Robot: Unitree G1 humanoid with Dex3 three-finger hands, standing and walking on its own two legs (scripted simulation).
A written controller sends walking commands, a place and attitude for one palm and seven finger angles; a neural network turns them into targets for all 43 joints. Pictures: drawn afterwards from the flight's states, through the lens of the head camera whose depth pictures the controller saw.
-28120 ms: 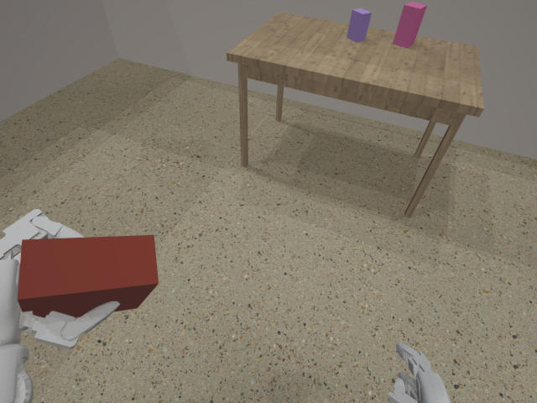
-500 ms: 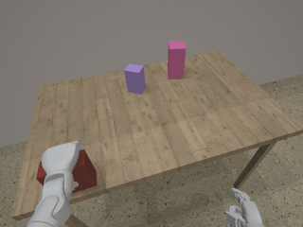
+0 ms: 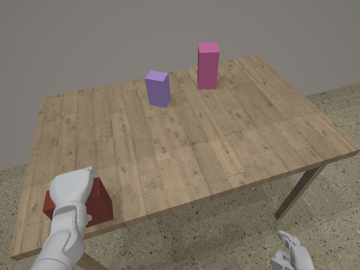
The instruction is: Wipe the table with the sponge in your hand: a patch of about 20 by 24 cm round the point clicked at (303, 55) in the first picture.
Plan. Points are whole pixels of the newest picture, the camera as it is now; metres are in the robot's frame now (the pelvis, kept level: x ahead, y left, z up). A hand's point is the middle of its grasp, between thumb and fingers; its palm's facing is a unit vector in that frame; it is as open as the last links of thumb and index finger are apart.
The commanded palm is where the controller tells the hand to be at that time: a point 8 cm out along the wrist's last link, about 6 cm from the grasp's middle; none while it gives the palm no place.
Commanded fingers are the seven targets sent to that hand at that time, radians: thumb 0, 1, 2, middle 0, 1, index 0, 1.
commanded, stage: wipe forward along the first lane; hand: left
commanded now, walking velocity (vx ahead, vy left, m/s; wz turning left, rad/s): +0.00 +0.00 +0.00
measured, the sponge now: (84, 209) +0.25 +0.29 -0.06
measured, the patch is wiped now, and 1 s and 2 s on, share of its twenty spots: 0.00 0.10 0.25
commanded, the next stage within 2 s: slide across to the middle lane in 1.72 s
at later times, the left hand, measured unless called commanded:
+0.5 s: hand (85, 180) +0.31 +0.29 -0.01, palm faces -0.12 +0.00 -0.99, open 9.7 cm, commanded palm +0.29 +0.28 +0.03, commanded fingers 0.00 0.10 1.30 -1.20 -1.60 -1.20 -1.60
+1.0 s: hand (84, 165) +0.36 +0.32 -0.02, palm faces -0.12 +0.04 -0.99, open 9.8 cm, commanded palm +0.34 +0.30 +0.01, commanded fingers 0.00 0.10 1.30 -1.20 -1.60 -1.20 -1.60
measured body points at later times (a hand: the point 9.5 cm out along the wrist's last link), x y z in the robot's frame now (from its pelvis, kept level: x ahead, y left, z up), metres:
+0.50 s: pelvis +0.00 +0.00 -0.01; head +0.03 -0.02 +0.44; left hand +0.31 +0.29 +0.04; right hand +0.17 -0.25 -0.13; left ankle +0.02 +0.14 -0.73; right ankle -0.01 -0.13 -0.73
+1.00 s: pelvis -0.01 +0.00 -0.02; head +0.04 -0.01 +0.43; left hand +0.36 +0.31 +0.04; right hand +0.09 -0.27 -0.15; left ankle +0.02 +0.14 -0.73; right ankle -0.01 -0.13 -0.73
